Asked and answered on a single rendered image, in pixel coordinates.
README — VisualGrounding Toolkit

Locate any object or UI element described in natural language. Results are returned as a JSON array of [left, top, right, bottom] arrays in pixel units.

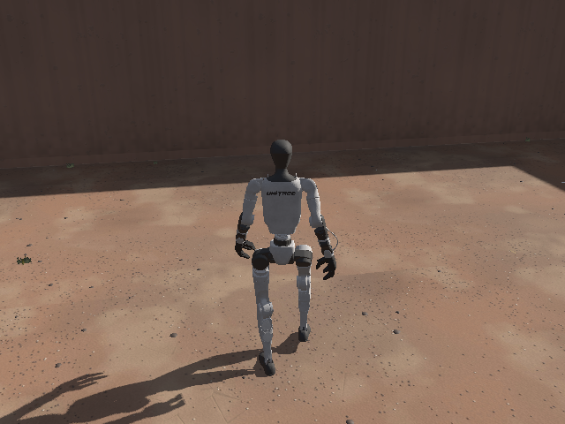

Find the robot left foot
[[259, 352, 275, 376]]

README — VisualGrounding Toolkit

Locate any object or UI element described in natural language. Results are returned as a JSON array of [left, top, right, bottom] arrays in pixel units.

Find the robot foot
[[298, 324, 311, 342], [259, 352, 275, 376]]

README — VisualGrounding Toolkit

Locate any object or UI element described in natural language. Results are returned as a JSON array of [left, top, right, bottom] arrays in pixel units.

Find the right robot forearm
[[314, 215, 334, 258]]

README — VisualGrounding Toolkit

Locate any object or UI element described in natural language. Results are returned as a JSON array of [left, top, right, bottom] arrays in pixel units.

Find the left robot forearm
[[236, 212, 250, 244]]

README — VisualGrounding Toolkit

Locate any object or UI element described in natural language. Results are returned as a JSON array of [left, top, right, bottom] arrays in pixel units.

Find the right robot hand
[[316, 255, 336, 280]]

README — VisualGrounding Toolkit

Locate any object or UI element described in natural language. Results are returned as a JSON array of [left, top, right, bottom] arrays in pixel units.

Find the robot right upper arm
[[300, 178, 323, 228]]

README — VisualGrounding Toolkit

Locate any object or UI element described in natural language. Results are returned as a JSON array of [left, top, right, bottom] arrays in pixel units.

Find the left robot hand
[[235, 240, 256, 259]]

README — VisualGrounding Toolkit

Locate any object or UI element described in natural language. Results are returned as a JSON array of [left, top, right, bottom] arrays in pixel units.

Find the robot right foot
[[298, 324, 311, 342]]

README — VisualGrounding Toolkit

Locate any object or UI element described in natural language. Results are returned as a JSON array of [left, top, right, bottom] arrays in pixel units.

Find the robot left upper arm
[[241, 178, 263, 226]]

